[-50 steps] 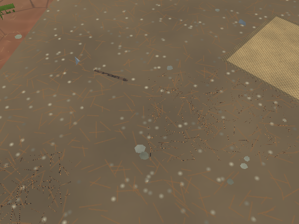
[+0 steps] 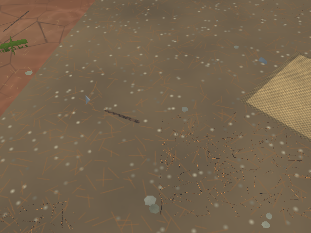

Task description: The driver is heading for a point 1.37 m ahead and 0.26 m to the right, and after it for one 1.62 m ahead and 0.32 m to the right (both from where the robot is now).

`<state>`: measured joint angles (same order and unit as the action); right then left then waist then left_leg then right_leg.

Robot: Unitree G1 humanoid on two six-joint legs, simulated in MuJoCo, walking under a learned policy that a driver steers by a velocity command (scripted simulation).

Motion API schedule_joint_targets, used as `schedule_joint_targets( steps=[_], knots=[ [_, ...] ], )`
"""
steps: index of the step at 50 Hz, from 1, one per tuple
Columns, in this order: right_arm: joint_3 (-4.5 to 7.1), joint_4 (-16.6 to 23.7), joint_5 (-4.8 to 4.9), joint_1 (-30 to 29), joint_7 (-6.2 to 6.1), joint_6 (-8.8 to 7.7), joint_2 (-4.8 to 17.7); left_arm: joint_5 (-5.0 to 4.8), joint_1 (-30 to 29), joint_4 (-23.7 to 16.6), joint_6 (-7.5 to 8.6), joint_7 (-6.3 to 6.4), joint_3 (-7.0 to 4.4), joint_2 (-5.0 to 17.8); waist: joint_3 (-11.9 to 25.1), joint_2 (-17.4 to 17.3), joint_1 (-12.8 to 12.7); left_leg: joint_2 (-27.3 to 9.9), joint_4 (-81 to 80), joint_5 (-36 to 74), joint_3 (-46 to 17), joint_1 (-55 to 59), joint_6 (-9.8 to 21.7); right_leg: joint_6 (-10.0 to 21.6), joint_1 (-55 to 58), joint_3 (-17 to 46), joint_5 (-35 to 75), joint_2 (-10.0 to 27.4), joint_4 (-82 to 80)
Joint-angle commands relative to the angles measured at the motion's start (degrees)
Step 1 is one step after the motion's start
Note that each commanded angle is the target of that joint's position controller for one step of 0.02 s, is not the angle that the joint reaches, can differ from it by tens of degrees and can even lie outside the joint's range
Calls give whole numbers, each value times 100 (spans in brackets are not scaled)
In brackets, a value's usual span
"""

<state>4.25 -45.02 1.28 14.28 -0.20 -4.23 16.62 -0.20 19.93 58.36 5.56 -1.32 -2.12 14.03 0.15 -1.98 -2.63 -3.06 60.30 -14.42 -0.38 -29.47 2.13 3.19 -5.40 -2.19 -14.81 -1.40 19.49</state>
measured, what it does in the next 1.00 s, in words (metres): walks ahead: left foot, then right foot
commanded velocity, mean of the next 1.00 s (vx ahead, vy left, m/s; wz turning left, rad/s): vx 0.48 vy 0.00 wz -0.12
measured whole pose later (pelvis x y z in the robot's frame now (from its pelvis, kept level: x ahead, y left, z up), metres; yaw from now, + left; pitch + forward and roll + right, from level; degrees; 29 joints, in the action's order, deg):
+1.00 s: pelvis +0.56 -0.02 -0.01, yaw -10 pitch +2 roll +1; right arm 2.5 -48.9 0.2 12.5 0.1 -6.7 16.6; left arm -0.4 12.5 45.4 3.9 -2.2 -3.6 15.9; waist -2.6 -0.9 -0.4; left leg -2.9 66.1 -20.3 -2.0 -24.5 1.3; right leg 5.0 -20.1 0.5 -8.4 -4.5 26.9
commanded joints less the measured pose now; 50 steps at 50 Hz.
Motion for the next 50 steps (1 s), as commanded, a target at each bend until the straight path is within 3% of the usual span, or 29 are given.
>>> schedule_joint_targets(
  steps=[1, 5, 10, 12, 13, 14, 15, 16, 17, 18, 19, 20, 21, 22, 24, 27, 30, 34, 38, 40, 41, 42, 43, 44, 45, 46, 47, 48, 50],
  knots=[
    [54, 505, -52, -547, 53, -57, 226, 21, 141, -212, 16, 71, -103, 828, -414, 631, -27, -324, -496, 642, -51, -1475, -148, 768, 711, 1266, 1621, 1386, -1159],
    [-69, 770, -10, -1391, 109, -78, 8, 10, 258, -237, -40, 173, -101, 953, -594, 635, -211, -160, -2040, 1599, 193, -970, -261, 671, 257, 687, 1859, 1160, -1370],
    [-103, 1004, 45, -2074, 261, -142, 76, -77, 651, -112, -101, 194, -131, 976, -853, 638, -277, -4, -2945, 1816, 180, -800, -64, 683, 732, 610, 1961, 1485, -1289],
    [-62, 1022, 34, -2012, 309, -170, 222, -84, 588, -131, -139, 201, -180, 1052, -695, 689, -79, 91, -3107, 1494, 189, -565, 125, 589, 1119, 555, 2874, 1623, -908],
    [-8, 969, 19, -1782, 305, -171, 352, -73, 530, -160, -159, 208, -215, 1138, -449, 787, 100, 233, -3090, 1294, 270, -154, 225, 532, 1258, 521, 3850, 1642, -550],
    [80, 835, 13, -1267, 277, -160, 526, -51, 461, -187, -198, 213, -246, 1211, -46, 896, 412, 418, -3060, 1128, 398, 556, 364, 469, 1317, 442, 4919, 1590, 103],
    [206, 537, 20, -298, 223, -134, 743, -19, 385, -228, -249, 219, -227, 1157, 552, 849, 910, 535, -3140, 1217, 499, 1841, 544, 317, 987, 257, 5368, 1347, 1228],
    [297, 291, -53, 779, 144, -95, 1049, 71, 403, -368, -253, 227, -143, 960, 1358, 405, 1275, -403, -2840, 1097, -559, 3803, 878, 173, -416, 188, 3803, 1104, 2931],
    [354, 107, -104, 1081, 189, -100, 1457, 45, 1277, -426, -132, 141, 120, 9, 2370, -1312, 722, -1891, -3539, -464, -3603, 5716, 1889, -153, -2607, 333, -947, -115, 5097],
    [203, 90, -73, 1057, 183, -93, 843, -125, 824, -372, 33, 88, -28, 651, 2214, -909, 984, -1868, -4333, -1207, -4363, 5423, 1762, -68, -3247, 1078, -1715, -13, 5789],
    [128, 115, -60, 502, 164, -111, 682, -282, 138, -668, 128, 72, -142, 1017, 1079, -722, 875, -1674, -4486, -981, -3434, 4529, 1454, 19, -3683, 906, -1299, 291, 5886],
    [86, 170, -79, 51, 164, -136, 573, -267, -212, -764, 174, 107, -130, 977, 587, -148, 688, -1464, -4647, -316, -2702, 3588, 1314, 39, -3501, 774, -741, 594, 5608],
    [50, 176, -130, -235, 189, -170, 442, -172, -318, -774, 156, 141, -159, 905, 245, 70, 484, -1243, -4800, 355, -2133, 2835, 1233, 1, -3259, 704, -404, 785, 5247],
    [15, 158, -192, -382, 202, -210, 334, -118, -149, -746, 85, 150, -173, 813, 210, -83, 256, -1066, -4958, 676, -1755, 2385, 1177, -12, -2867, 764, -191, 954, 5039],
    [13, 54, -141, -402, 227, -263, 316, -88, 25, -721, -62, 165, -146, 568, 120, -143, 85, -957, -5250, 873, -1379, 1914, 1251, -99, -2601, 711, -127, 1043, 4690],
    [60, -135, -135, -193, 157, -290, 539, -18, -509, -962, -162, 189, -140, 551, -231, -78, 112, -921, -5531, 1022, -985, 1640, 1316, -298, -3062, 629, 447, 1143, 3895],
    [74, -264, -104, 54, 68, -234, 651, 22, -1130, -1163, -112, 145, -121, 519, -356, -29, 298, -726, -5564, 1206, -568, 1752, 1149, -385, -3186, 508, 1544, 1044, 2686],
    [100, -484, -79, 429, 19, -205, 818, -68, -1818, -1352, -63, 35, -41, 418, -394, -25, 606, -771, -5539, 1196, -54, 2160, 963, -324, -2908, 253, 2312, 792, 1646],
    [129, -683, -66, 640, -3, -77, 831, -116, -2266, -1686, -67, -107, -49, 530, -483, -23, 681, -1177, -5145, 1542, 119, 3273, 801, -37, -3352, 355, 1621, 669, 1284],
    [162, -665, -58, 526, -31, 8, 921, -102, -2124, -1762, -64, -177, -94, 640, -342, -140, 529, -1256, -4655, 2660, 266, 3598, 662, 143, -3079, 165, 1043, 490, 1222],
    [177, -625, -65, 421, -52, 52, 988, -90, -1779, -1721, -75, -187, -166, 767, -77, -234, 323, -1213, -4121, 3759, 395, 3643, 568, 247, -2533, -33, 826, 286, 1216],
    [163, -567, -82, 306, -85, 116, 974, -86, -1004, -1533, -88, -175, -306, 964, 378, -182, -90, -1011, -3069, 4595, 664, 3453, 410, 390, -1504, -228, 909, 18, 1060],
    [95, -426, -155, 374, -147, 134, 856, -98, -14, -1302, -115, -118, -505, 1386, 989, 147, -442, -753, -1553, 3980, 865, 2458, 181, 645, 105, 396, 1072, 278, 1122],
    [-140, -179, -256, 899, -61, -13, 212, -99, 496, -1275, -147, -83, -678, 2048, 1694, 1506, -196, 229, 733, 967, 828, -149, -265, 1686, 2348, 3333, 42, 1681, 788],
    [-147, -233, -192, 689, 7, -232, 340, -117, 552, -1321, -131, -94, -533, 1622, 2113, 1360, -294, 616, 1530, -1744, -273, -1145, -221, 1886, 2924, 4951, -397, 2075, -173],
    [-44, -79, 27, 184, 83, -377, 727, -68, 346, -1359, -111, -84, -436, 1306, 1452, 1100, -361, 264, 1761, -1407, -561, -1665, -62, 1575, 2493, 4181, -315, 1912, -250],
    [-62, 16, 58, -135, 77, -450, 728, -51, -45, -1470, -96, -69, -402, 1176, 907, 638, -228, 6, 1453, -903, -476, -1623, 21, 1403, 1675, 3422, 172, 1687, -267],
    [-36, 25, -57, -273, 36, -463, 719, -34, -391, -1570, -100, -65, -363, 1041, 525, 269, -29, -185, 955, -569, -430, -1367, 0, 1313, 851, 2887, 733, 1489, -367],
    [20, 47, -166, -208, -1, -337, 704, 32, -725, -1735, -100, -40, -298, 845, 319, 440, 303, -365, 355, -259, -459, -664, -103, 1258, -86, 2403, 1434, 1191, -642]
  ],
)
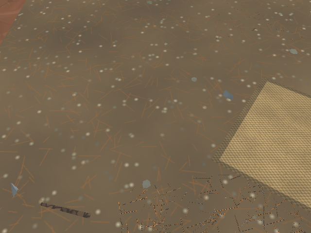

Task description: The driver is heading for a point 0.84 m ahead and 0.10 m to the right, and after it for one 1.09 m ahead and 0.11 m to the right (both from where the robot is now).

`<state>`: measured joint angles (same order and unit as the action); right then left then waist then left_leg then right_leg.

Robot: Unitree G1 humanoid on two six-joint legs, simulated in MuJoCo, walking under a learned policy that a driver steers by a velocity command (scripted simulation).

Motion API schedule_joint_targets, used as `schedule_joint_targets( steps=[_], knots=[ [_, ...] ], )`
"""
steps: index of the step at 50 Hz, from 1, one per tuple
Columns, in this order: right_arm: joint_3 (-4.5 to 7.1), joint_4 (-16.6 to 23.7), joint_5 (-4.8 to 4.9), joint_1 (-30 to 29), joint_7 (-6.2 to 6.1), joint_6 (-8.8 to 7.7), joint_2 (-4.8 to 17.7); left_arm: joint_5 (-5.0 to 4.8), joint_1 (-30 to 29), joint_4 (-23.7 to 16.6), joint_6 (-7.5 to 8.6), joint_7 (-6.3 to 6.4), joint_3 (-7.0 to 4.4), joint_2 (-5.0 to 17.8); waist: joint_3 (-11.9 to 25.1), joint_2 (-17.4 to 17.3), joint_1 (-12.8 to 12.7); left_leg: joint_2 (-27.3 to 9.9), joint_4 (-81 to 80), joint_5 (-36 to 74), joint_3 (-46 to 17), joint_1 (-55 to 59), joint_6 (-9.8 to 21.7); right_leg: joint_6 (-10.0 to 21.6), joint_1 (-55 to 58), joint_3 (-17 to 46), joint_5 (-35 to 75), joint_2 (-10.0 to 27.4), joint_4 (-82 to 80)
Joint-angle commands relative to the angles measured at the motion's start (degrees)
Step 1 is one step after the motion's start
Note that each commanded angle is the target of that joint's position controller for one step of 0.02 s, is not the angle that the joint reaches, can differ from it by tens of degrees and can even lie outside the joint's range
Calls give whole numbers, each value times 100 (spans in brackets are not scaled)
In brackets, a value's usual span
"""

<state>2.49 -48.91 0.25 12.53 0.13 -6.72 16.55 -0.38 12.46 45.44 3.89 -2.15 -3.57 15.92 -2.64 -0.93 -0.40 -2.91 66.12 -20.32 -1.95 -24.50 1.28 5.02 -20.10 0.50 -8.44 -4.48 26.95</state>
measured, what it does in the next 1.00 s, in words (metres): walks ahead, turning right: left foot, then right foot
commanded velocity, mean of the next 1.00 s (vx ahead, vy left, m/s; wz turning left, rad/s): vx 0.12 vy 0.00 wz -0.35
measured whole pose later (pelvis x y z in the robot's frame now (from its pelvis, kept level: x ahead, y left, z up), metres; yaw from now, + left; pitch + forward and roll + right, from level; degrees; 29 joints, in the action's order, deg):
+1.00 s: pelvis +0.22 -0.01 +0.00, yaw -21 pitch -1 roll +1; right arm 1.7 -52.5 -0.9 9.9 0.0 -0.7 15.4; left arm 1.3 12.7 41.4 -0.2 0.6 -0.9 12.6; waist -0.9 0.0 1.7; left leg -2.2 26.5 -10.4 0.7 -14.9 -2.2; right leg 1.4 -10.7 1.2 -17.2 -1.3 29.2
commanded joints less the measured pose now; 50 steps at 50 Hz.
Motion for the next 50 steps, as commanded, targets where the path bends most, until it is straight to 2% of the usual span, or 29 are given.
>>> schedule_joint_targets(
  steps=[1, 4, 6, 8, 11, 14, 15, 16, 17, 18, 19, 20, 21, 23, 25, 27, 31, 34, 35, 36, 37, 38, 39, 40, 41, 43, 44, 46, 50],
  knots=[
    [196, 452, -90, 0, -50, -23, 642, 43, -23, -485, 67, 70, -172, 725, 509, 383, 148, -347, -410, 362, -233, -1047, -129, 1114, 1118, 1950, 1475, 1450, -1422],
    [174, 610, -150, -252, -119, 99, 493, 22, 162, -470, 38, 204, -269, 1006, 397, 354, 181, -91, -1333, 893, -33, -904, -442, 1027, 626, 1263, 3351, 1202, -1222],
    [123, 725, -138, -609, -114, 113, 344, -45, 310, -449, -56, 285, -295, 1029, 493, 466, 51, 138, -2243, 1641, 14, -605, -480, 756, 498, 998, 3342, 921, -1017],
    [103, 842, -82, -948, -70, 117, 310, -81, 473, -432, -163, 353, -301, 1009, 627, 629, -106, 374, -2957, 2311, 19, -282, -470, 536, 507, 1065, 2911, 822, -872],
    [141, 997, -46, -1247, -12, 134, 454, -84, 603, -417, -281, 417, -307, 965, 629, 713, -177, 506, -3563, 2380, -191, -163, -435, 414, 820, 1590, 2138, 948, -577],
    [241, 928, -86, -906, 7, 65, 723, -46, 353, -571, -344, 487, -299, 867, 675, 817, 53, 427, -4008, 2027, -404, 86, -242, 312, 1251, 2195, 1853, 1020, 81],
    [263, 858, -126, -608, -9, 17, 765, -54, 199, -660, -357, 484, -270, 779, 787, 742, 241, 304, -4450, 2554, -322, 587, -112, 159, 1194, 2151, 1618, 792, 543],
    [310, 858, -240, -261, -56, -4, 1024, 17, 231, -812, -339, 466, -180, 514, 1366, 214, 299, -490, -4288, 3990, -880, 1794, 214, -72, 713, 1842, 713, 393, 1608],
    [295, 936, -351, -199, -110, 72, 1175, 70, 1210, -764, -322, 449, -92, 170, 1887, -1152, -149, -1844, -3918, 6378, -2288, 3362, 1066, -423, -601, 1233, -3070, -407, 3007],
    [337, 843, -156, 13, -82, 208, 1102, -37, 1845, -725, -329, 403, -129, 639, 2426, -1666, -225, -2617, -4082, 5213, -3571, 3683, 1764, -609, -1265, 988, -3531, -152, 4114],
    [243, 1019, -76, -287, -90, 277, 708, -109, 1458, -605, -423, 423, -268, 1097, 1901, -862, -60, -2175, -4267, 4002, -3064, 3204, 1572, -812, -1535, 970, -3008, 127, 4589],
    [179, 1070, -96, -499, -109, 361, 520, -104, 916, -677, -538, 457, -327, 1219, 1441, -473, 36, -1763, -4362, 3208, -2269, 2679, 1260, -929, -1649, 773, -2554, 271, 4666],
    [137, 1102, -115, -718, -120, 437, 467, -95, 695, -724, -655, 491, -344, 1169, 1110, -378, 12, -1481, -4540, 2684, -1813, 2104, 1136, -1006, -1580, 682, -2285, 398, 4624],
    [159, 1030, -195, -880, -134, 517, 617, -71, 604, -833, -745, 498, -271, 835, 676, -629, -78, -1029, -4929, 2235, -1111, 1103, 1104, -1018, -1052, 416, -1903, 452, 4225],
    [168, 949, -189, -846, -135, 529, 604, -43, 653, -877, -712, 499, -190, 556, 747, -731, -88, -930, -5017, 2444, -774, 1051, 1218, -1000, -736, 242, -1860, 417, 3600],
    [189, 895, -141, -857, -132, 529, 658, 13, 539, -921, -671, 488, -133, 471, 921, -708, -43, -1055, -4987, 2686, -681, 1165, 1329, -945, -451, 217, -1761, 513, 2934],
    [228, 766, -55, -797, -92, 593, 829, 26, 304, -957, -646, 399, -91, 543, 974, -795, 92, -1178, -5022, 2003, -696, 1197, 1344, -776, 138, 74, -1351, 565, 1735],
    [183, 645, 53, -819, -60, 651, 798, 56, 524, -806, -630, 313, -94, 509, 802, -710, -112, -1029, -4794, 1222, -588, 837, 1056, -494, 977, -171, -489, 409, 199],
    [136, 521, 80, -584, -42, 644, 666, 97, 516, -817, -631, 304, -105, 580, 738, -606, -125, -877, -4661, 918, -490, 560, 740, -322, 1368, -31, -226, 461, -301],
    [49, 503, -2, -432, 5, 607, 416, 165, 503, -908, -637, 332, -138, 858, 777, 19, -12, -547, -4068, 433, -160, 186, 263, -38, 1713, 878, 97, 1188, -689],
    [-23, 562, -132, -280, 28, 549, 88, 200, 81, -992, -653, 354, -165, 1143, 627, 1291, 383, 115, -3662, -172, 542, 108, -200, 486, 1034, 1699, -26, 1954, -881],
    [29, 544, -178, -615, -9, 544, 383, 251, -179, -1078, -572, 315, -83, 806, 463, 1156, 119, 93, -3427, -111, 276, 660, -299, 671, 295, 1745, -709, 1950, -1125],
    [50, 521, -149, -681, -10, 546, 418, 274, -366, -1052, -483, 297, -12, 590, 334, 1075, 212, 99, -3573, 326, 231, 826, -288, 443, 209, 1461, -1131, 1646, -1115],
    [40, 424, -162, -649, -25, 553, 369, 253, -365, -981, -411, 285, -9, 571, 281, 1069, 222, 102, -3809, 753, 238, 932, -304, 191, 267, 1188, -1228, 1380, -1012],
    [52, 357, -195, -603, -42, 563, 447, 219, -294, -928, -354, 275, -6, 572, 260, 1099, 183, 56, -3953, 1084, 173, 1036, -334, 47, 315, 1081, -1137, 1274, -952],
    [50, 256, -159, -464, -29, 566, 526, 202, -108, -824, -314, 274, 36, 483, 243, 901, 204, -63, -4136, 1360, 66, 1306, -322, -102, 250, 966, -1030, 1131, -879],
    [64, 173, -120, -413, -22, 563, 591, 201, 0, -800, -322, 272, 55, 432, 194, 688, 159, -78, -4143, 1241, 68, 1306, -285, -154, 237, 901, -1164, 1053, -870],
    [57, 58, -107, -475, -17, 550, 542, 187, 54, -767, -332, 278, 51, 460, 78, 328, 121, -77, -4183, 1215, 57, 1226, -241, -188, 316, 800, -1059, 949, -745],
    [44, -188, -95, -413, -40, 511, 490, 149, 83, -710, -340, 314, 33, 462, 232, 126, 130, -107, -4198, 1543, 24, 1318, -263, -170, 570, 660, -255, 867, -538]
  ],
)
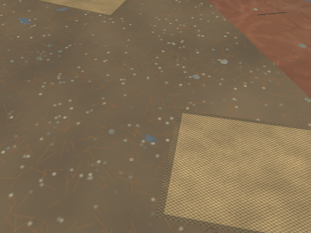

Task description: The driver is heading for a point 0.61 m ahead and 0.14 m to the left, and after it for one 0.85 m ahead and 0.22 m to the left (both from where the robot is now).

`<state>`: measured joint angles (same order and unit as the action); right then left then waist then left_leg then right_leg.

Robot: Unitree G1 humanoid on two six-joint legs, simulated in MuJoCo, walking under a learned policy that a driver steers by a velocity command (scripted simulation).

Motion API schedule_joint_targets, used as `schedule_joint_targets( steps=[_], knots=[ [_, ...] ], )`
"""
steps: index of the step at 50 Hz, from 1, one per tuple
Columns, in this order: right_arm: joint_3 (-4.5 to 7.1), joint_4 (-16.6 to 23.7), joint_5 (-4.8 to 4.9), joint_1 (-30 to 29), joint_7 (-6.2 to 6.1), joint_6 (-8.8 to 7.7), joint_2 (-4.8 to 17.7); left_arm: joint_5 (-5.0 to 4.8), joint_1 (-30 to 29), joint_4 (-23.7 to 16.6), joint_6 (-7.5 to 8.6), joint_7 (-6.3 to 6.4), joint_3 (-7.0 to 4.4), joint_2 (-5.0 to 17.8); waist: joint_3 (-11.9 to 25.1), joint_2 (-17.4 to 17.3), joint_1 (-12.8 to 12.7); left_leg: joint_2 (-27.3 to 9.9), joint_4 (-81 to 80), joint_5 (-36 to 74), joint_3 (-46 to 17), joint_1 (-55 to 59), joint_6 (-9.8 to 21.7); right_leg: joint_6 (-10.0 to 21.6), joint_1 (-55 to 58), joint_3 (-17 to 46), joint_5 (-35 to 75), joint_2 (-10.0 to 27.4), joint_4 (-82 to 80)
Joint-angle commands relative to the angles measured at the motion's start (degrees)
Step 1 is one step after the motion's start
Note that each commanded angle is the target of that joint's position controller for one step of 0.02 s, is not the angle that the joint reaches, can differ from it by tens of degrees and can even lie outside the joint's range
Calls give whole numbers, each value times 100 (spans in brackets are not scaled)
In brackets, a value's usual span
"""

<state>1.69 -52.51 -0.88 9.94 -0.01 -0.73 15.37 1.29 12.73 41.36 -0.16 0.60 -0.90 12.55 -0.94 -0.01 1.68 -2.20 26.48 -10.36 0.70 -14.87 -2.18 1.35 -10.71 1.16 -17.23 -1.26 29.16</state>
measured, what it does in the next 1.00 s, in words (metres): walks ahead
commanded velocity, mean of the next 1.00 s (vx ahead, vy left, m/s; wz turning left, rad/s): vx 0.19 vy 0.00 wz -0.01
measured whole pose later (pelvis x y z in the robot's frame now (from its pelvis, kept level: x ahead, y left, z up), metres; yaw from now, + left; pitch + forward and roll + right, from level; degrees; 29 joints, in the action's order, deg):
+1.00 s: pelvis +0.20 +0.06 +0.01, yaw +1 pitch +1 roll +0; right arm 1.0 -62.0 -0.1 23.0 0.0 -4.9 12.1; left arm -1.3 5.5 46.6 4.2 -0.5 -3.9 15.6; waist -0.5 2.1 4.8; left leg 2.6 10.0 -14.7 2.6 3.5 3.3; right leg 0.2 -37.7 0.2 0.2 6.2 41.8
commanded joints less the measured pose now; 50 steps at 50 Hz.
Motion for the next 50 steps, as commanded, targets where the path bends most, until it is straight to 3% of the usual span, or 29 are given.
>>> schedule_joint_targets(
  steps=[1, 9, 20, 22, 23, 25, 27, 28, 30, 32, 33, 34, 35, 36, 37, 38, 39, 41, 45, 50],
  knots=[
    [124, 112, 29, -146, -36, -87, 614, -25, 72, -280, 63, 39, -234, 776, 109, -2, -82, -181, -216, 604, -241, 389, 85, 195, -313, 562, 772, 525, -724],
    [128, -279, 67, -187, -123, -18, 640, -57, 179, -22, 61, 32, -265, 706, 225, 5, -64, -197, -98, 910, -249, 580, 139, 158, -158, 386, 1482, 422, -622],
    [143, -686, 80, -276, -201, 75, 596, -77, 352, 474, 83, 82, -265, 711, 90, 57, -50, -155, -122, 868, -224, 657, 166, 84, -191, 278, 1420, 366, -711],
    [139, -784, 109, -198, -209, 99, 518, -114, 518, 628, 57, 108, -303, 802, 87, 222, -92, 120, 136, -449, 82, 485, 181, 210, -205, 362, -213, 351, -933],
    [150, -760, 138, -286, -206, 88, 503, -145, 552, 639, 40, 124, -357, 961, -122, 443, -168, 297, 492, -1229, 286, 80, 197, 407, -284, 679, -1485, 514, -1174],
    [143, -502, 183, -751, -149, -45, 464, -205, 770, 679, 96, 148, -449, 1274, -702, 976, -380, 305, 1396, -1484, 307, -1018, 316, 971, -259, 2002, -2956, 1432, -1958],
    [172, -350, 278, -922, -48, -236, 520, -188, 830, 738, 250, 167, -464, 1246, -1017, 1049, -406, -120, 2123, -1767, -135, -1889, 546, 1308, 91, 2655, -2423, 1993, -2183],
    [180, -328, 310, -893, 11, -322, 535, -200, 794, 737, 305, 157, -453, 1166, -992, 923, -372, -263, 2140, -1937, -233, -2184, 641, 1306, 436, 2580, -1965, 2041, -2110],
    [172, -364, 313, -758, 118, -454, 472, -288, 597, 712, 332, 123, -463, 1153, -774, 641, -259, -291, 1347, -1642, -111, -1740, 709, 1067, 585, 1933, -1122, 1773, -1908],
    [215, -738, 258, 18, 166, -486, 414, -317, 274, 676, 285, 80, -481, 1225, -345, 546, 158, 158, 354, -250, 438, 202, 570, 794, -310, 1055, -469, 1239, -1482],
    [296, -988, 221, 597, 152, -450, 522, -276, 287, 677, 281, 64, -454, 1142, -106, 470, 358, 408, 316, -5, 543, 1164, 469, 680, -800, 791, -143, 994, -1063],
    [387, -1120, 220, 1212, 119, -426, 735, -232, 180, 645, 314, 51, -372, 897, 80, 73, 641, 35, 15, -290, -92, 1925, 598, 415, -1312, 313, 370, 630, 60],
    [534, -1155, 227, 1891, 66, -410, 1448, -163, 151, 407, 392, 44, -247, 446, 403, -1631, 723, -1471, -1022, -1196, -2625, 2686, 1362, -99, -2479, -409, -537, -89, 2240],
    [424, -1147, 128, 1872, 116, -486, 1255, -316, 92, 335, 487, 77, -295, 571, 466, -1528, 662, -2029, -1691, -2047, -4257, 2620, 1915, -90, -3112, 329, -1604, -218, 3516],
    [331, -974, 133, 1310, 117, -561, 1015, -471, 102, 341, 561, 58, -341, 781, -74, -998, 390, -2035, -1692, -2429, -3841, 2290, 1844, 84, -3624, 579, -1217, 193, 4036],
    [255, -812, 139, 898, 129, -596, 750, -465, 79, 392, 603, 31, -358, 874, -324, -723, 237, -1759, -1713, -2276, -3162, 1992, 1598, 211, -3691, 476, -608, 479, 4044],
    [207, -712, 119, 661, 155, -610, 664, -386, 53, 438, 625, 33, -387, 882, -441, -530, 123, -1566, -1778, -1731, -2638, 1752, 1419, 257, -3633, 391, -98, 666, 3813],
    [123, -684, 85, 669, 155, -581, 481, -266, 16, 473, 584, -10, -431, 846, -393, -544, 23, -1173, -1875, -507, -1720, 1428, 1179, 206, -3148, 260, 526, 859, 3307],
    [121, -741, 61, 1088, 23, -515, 680, -221, -516, 308, 489, -54, -378, 585, -407, -359, 97, -994, -1978, 1328, -934, 1440, 1280, -95, -3273, -43, 1177, 828, 2390],
    [115, -720, 109, 1434, -70, -456, 737, -274, -1605, -6, 531, -169, -249, 398, -621, -389, 359, -844, -2216, 1315, -420, 1196, 1202, -137, -2709, -344, 2204, 560, 672]
  ],
)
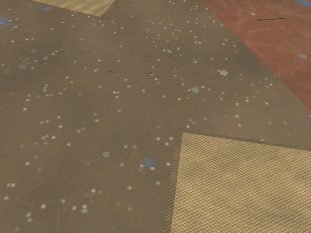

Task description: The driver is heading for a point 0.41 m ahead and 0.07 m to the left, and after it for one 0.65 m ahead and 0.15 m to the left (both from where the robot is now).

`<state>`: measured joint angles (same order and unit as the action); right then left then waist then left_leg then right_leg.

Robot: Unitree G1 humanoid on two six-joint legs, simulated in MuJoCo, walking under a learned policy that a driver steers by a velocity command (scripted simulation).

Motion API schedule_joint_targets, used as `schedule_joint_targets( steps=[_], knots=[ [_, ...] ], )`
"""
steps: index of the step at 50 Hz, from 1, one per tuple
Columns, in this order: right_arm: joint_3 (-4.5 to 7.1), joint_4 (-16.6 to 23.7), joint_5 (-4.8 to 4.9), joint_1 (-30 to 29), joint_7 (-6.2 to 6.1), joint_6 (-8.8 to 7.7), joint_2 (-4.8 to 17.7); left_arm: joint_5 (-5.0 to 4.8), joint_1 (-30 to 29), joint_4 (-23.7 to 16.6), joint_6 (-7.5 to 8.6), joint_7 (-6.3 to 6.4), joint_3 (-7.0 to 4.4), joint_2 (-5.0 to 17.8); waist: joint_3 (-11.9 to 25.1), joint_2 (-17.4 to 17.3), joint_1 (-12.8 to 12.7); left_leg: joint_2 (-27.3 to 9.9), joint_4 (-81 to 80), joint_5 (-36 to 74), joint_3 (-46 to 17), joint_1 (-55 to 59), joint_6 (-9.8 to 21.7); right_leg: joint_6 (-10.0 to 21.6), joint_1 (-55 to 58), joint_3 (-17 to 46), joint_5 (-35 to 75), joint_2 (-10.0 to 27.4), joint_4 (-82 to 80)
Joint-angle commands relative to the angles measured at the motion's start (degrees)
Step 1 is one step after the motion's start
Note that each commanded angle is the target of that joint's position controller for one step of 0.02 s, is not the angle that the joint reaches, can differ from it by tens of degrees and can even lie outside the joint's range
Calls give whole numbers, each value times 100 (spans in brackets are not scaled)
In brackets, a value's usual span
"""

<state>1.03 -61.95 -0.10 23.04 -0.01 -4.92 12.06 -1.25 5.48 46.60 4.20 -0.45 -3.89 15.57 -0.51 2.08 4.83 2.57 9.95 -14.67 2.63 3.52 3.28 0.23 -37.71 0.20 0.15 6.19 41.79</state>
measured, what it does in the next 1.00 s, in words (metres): walks ahead, turning left: right foot, then left foot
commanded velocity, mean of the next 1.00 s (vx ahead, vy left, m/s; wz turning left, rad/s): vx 0.14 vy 0.00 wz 0.35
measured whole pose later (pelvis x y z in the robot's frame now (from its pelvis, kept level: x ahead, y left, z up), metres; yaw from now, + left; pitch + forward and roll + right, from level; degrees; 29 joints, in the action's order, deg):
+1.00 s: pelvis +0.26 +0.01 +0.00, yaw +24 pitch +3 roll -2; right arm 5.0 -41.5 0.5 9.8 -2.2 1.1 17.2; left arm -0.4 1.9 50.5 -0.1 2.0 -4.7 17.6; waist -2.7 0.7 0.6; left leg 3.4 25.3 -10.7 -6.9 -16.9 2.9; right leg -4.4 -27.3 4.6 -19.4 -0.7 46.2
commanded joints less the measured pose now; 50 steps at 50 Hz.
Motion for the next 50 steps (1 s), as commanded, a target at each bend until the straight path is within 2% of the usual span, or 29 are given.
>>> schedule_joint_targets(
  steps=[1, 3, 5, 7, 8, 9, 10, 11, 12, 13, 14, 16, 18, 20, 22, 25, 29, 31, 32, 33, 34, 35, 36, 37, 38, 39, 41, 45, 50],
  knots=[
    [185, 191, 49, 246, -72, -23, 1056, -28, -1038, -578, 106, -97, 62, 100, -724, -582, 75, -1380, -555, 1755, -592, -532, 673, 7, 10, -253, 518, -226, -777],
    [204, 144, 80, 393, -77, 19, 1044, -47, -1301, -683, 136, -170, 77, 124, -814, -585, 65, -1550, -430, 1976, -567, -158, 681, 121, -50, -208, 443, -268, -1063],
    [236, 163, 55, 327, -98, 87, 1080, -10, -1283, -716, 187, -236, 54, 220, -696, -647, -122, -1598, 69, 3229, -448, 149, 548, 287, 273, -237, 251, -425, -1328],
    [293, 252, 16, 152, -125, 162, 1229, 51, -378, -454, 223, -232, -100, 561, 52, -951, -649, -1519, 1168, 5243, -400, 359, 324, 508, 1494, -368, 112, -789, -1279],
    [274, 312, 5, 35, -119, 202, 1185, 69, 533, -149, 223, -193, -203, 761, 597, -893, -1120, -1248, 2238, 5504, -237, 97, 116, 668, 2665, -433, 674, -850, -1515],
    [205, 463, -72, 92, -112, 190, 1009, 212, 1383, 70, 201, -120, -263, 1083, 1389, -428, -1336, -952, 3761, 3813, -206, -1230, -91, 987, 4574, 439, 2359, 74, -1022],
    [-42, 374, -96, 1163, -30, 115, 154, 305, 1522, 152, 154, -114, -255, 1405, 2517, 1257, -766, 193, 6223, -1918, -305, -3218, -451, 2241, 6621, 2868, 3956, 1971, -1012],
    [111, 125, 101, 1138, 7, 31, 731, 218, 1659, 147, 97, -122, -174, 938, 3051, 629, -1065, 165, 6977, -2452, -1350, -3310, -431, 2285, 6303, 3307, 3296, 1911, -1437],
    [218, 409, 282, 396, -4, 13, 1016, 138, 966, 53, 81, -92, -100, 777, 1925, 508, -943, -208, 6933, -2154, -1134, -3708, -396, 1961, 5319, 2270, 2934, 1661, -1689],
    [222, 547, 273, -86, -73, 39, 977, 121, 458, 10, 98, -62, -32, 557, 1192, 86, -783, -491, 6568, -1730, -866, -3712, -427, 1679, 4327, 1616, 2709, 1362, -1968],
    [268, 563, 199, -238, -146, 124, 921, 151, 181, 33, 136, -61, 27, 391, 768, -118, -611, -640, 6270, -1468, -804, -3475, -469, 1523, 3498, 1177, 2598, 1169, -2225],
    [290, 578, 140, 47, -205, 367, 658, 297, -135, 119, 173, -79, 44, 325, 543, 177, -254, -760, 5903, -1153, -710, -2598, -495, 1411, 2316, 525, 2232, 946, -2629],
    [313, 753, 117, 56, -260, 530, 555, 336, -297, 167, 167, -40, 10, 472, 391, 301, -107, -747, 5443, -1048, -558, -2513, -560, 1515, 1832, 156, 1964, 928, -2852],
    [346, 1005, 70, -222, -269, 623, 626, 305, -312, 200, 106, 66, -56, 688, 397, 349, -131, -845, 4937, -624, -519, -2705, -580, 1557, 1889, 19, 1316, 1019, -3009],
    [380, 1211, 65, -534, -225, 670, 717, 256, -346, 207, 13, 178, -86, 777, 416, 330, -212, -918, 4447, -137, -458, -2716, -555, 1497, 1962, -139, 402, 1020, -3139],
    [417, 1485, 73, -971, -144, 702, 792, 204, -302, 237, -128, 289, -120, 889, 346, 304, -343, -885, 3922, 60, -296, -2735, -521, 1409, 2199, -268, -244, 1096, -3179],
    [475, 1805, 86, -1342, -24, 729, 850, 104, -121, 273, -321, 310, -174, 1040, 296, 265, -464, -753, 3247, -373, -67, -2768, -409, 1249, 2845, -292, -289, 1312, -2746],
    [501, 1851, 89, -1213, 46, 720, 821, 18, -174, 259, -403, 316, -196, 1074, 335, 278, -315, -574, 2397, -42, 163, -2360, -239, 982, 2974, -439, -141, 1261, -2245],
    [544, 1840, 65, -1087, 47, 706, 908, -17, 5, 325, -434, 311, -189, 985, 366, 174, -275, -452, 1864, 438, 152, -1983, -91, 710, 2889, -588, -319, 1087, -1830],
    [670, 1824, 52, -854, -10, 691, 1286, 52, 335, 412, -452, 281, -151, 775, 423, -502, -303, -708, 1264, 1707, -469, -1387, 172, 267, 2496, -963, -828, 666, -858],
    [818, 1933, 29, -709, -132, 699, 1993, 312, 223, 168, -416, 211, -59, 441, 480, -2188, -513, -2073, 1292, 4159, -2402, -397, 947, -302, 777, -1390, -3219, -196, 966],
    [756, 2015, -152, -547, -83, 580, 1911, 283, -396, -47, -370, 220, -79, 535, 803, -1835, -150, -2508, 1087, 4138, -3228, -414, 1810, -390, 53, -342, -4095, -719, 2124],
    [722, 2039, -159, -650, -41, 455, 1754, 144, -542, -62, -368, 213, -137, 724, 835, -1144, -186, -2230, 1061, 4006, -2733, -360, 1690, -308, -125, 89, -3737, -594, 2603],
    [721, 2097, -58, -974, -69, 377, 1676, 62, -430, 0, -374, 233, -158, 736, 753, -933, -375, -1942, 1115, 3710, -2297, -400, 1353, -239, -239, 226, -3189, -491, 2579],
    [677, 2181, 49, -1233, -99, 369, 1499, 96, -360, 104, -386, 282, -188, 786, 734, -702, -455, -1781, 1123, 3412, -2102, -472, 1106, -236, -244, 299, -2842, -400, 2438],
    [635, 2229, 106, -1400, -138, 398, 1399, 135, -362, 108, -395, 313, -219, 850, 695, -709, -536, -1688, 1088, 3314, -1981, -679, 1020, -258, -71, 329, -2577, -383, 2329],
    [608, 2277, 51, -1343, -184, 436, 1364, 122, -305, 113, -387, 300, -217, 752, 801, -793, -581, -1555, 1053, 3376, -1908, -798, 1043, -303, 210, 306, -2229, -520, 2213],
    [652, 2316, 78, -1210, -253, 489, 1489, 93, -469, 74, -375, 292, -162, 590, 730, -871, -458, -1452, 1052, 2821, -2065, -699, 1023, -436, 357, 383, -1989, -625, 1040],
    [671, 2425, 52, -1379, -241, 576, 1573, 70, -470, 67, -346, 225, -164, 661, 584, -1068, -401, -1323, 1038, 2072, -2440, -1236, 998, -482, 1081, 427, -1956, -759, 138]
  ],
)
